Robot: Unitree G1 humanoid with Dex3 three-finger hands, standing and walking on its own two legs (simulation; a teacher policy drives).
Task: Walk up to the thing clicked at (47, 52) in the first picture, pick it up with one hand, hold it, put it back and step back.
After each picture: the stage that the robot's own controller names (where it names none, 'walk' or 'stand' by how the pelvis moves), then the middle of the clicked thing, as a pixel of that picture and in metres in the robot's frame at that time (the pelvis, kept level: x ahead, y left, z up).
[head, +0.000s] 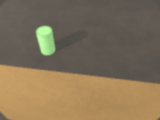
stand; (46, 41) +0.57 +0.18 +0.02
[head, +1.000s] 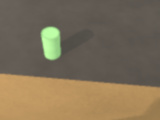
stand; (51, 44) +0.50 +0.14 +0.03
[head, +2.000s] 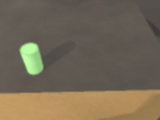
walk; (32, 59) +0.46 +0.23 +0.02
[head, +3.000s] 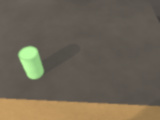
stand; (32, 63) +0.42 +0.22 +0.02
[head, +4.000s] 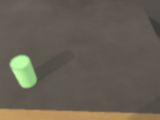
stand; (24, 72) +0.40 +0.24 +0.01
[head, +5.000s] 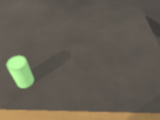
stand; (21, 72) +0.40 +0.25 +0.01
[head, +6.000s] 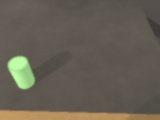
stand; (22, 73) +0.39 +0.25 +0.01
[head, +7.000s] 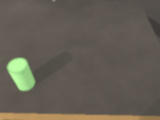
rise first; (22, 75) +0.38 +0.25 +0.02
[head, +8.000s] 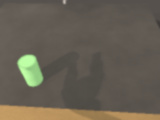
go down; (31, 71) +0.40 +0.25 +0.02
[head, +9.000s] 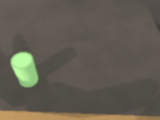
go down; (25, 70) +0.38 +0.22 +0.03
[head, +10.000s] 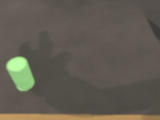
approach; (21, 74) +0.39 +0.23 +0.03
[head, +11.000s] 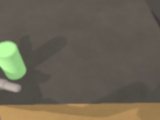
close; (11, 61) +0.39 +0.24 +0.07
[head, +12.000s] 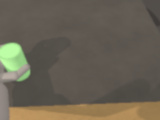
close; (15, 62) +0.40 +0.22 +0.07
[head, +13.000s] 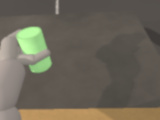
lift; (35, 50) +0.35 +0.15 +0.22
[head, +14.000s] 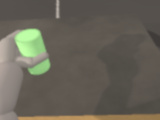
hold; (34, 52) +0.34 +0.16 +0.22
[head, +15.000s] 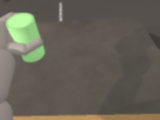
hold; (27, 38) +0.34 +0.16 +0.27
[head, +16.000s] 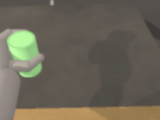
hold; (26, 55) +0.33 +0.17 +0.19
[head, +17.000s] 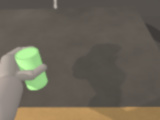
crouch; (32, 69) +0.34 +0.18 +0.14
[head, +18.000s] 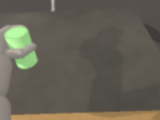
crouch; (22, 48) +0.39 +0.20 +0.18
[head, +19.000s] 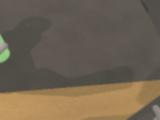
lower; out of the picture +0.46 +0.25 +0.09
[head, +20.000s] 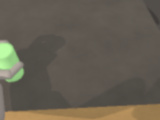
lower; (8, 63) +0.39 +0.24 +0.07
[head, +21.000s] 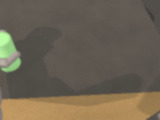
lower; (5, 52) +0.43 +0.24 +0.07
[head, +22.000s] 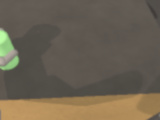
lower; (2, 51) +0.43 +0.25 +0.08
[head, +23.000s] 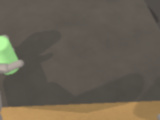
open; (3, 56) +0.41 +0.25 +0.07
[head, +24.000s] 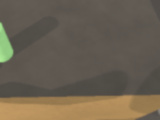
rise; out of the picture +0.43 +0.25 +0.08
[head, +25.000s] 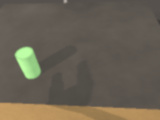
sink last; (28, 63) +0.44 +0.26 +0.05
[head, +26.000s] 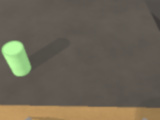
stand; (17, 59) +0.42 +0.25 +0.05
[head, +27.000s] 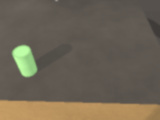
stand; (25, 61) +0.45 +0.26 +0.02
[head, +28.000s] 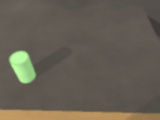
stand; (23, 67) +0.42 +0.25 +0.01
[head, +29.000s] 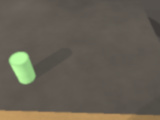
stand; (23, 68) +0.42 +0.25 +0.01
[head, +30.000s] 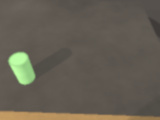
stand; (22, 68) +0.41 +0.25 +0.01
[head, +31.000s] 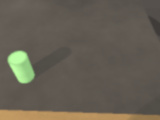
stand; (22, 67) +0.42 +0.25 +0.01
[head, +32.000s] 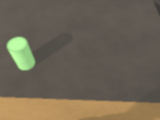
walk; (22, 54) +0.44 +0.24 +0.02
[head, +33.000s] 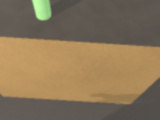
walk; (41, 4) +0.66 +0.20 +0.05
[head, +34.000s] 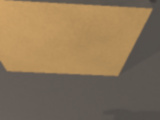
walk; out of the picture +0.96 +0.24 +0.03
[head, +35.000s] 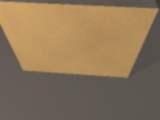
stand; out of the picture +1.06 +0.20 +0.04
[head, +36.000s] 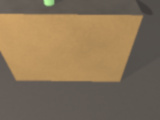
stand; out of the picture +1.05 +0.24 +0.02
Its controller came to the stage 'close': yes
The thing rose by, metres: 0.25
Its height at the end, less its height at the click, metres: +0.00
